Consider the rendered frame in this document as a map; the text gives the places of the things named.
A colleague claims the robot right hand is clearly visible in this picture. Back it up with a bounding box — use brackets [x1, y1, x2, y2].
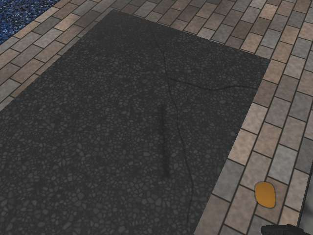
[260, 223, 311, 235]

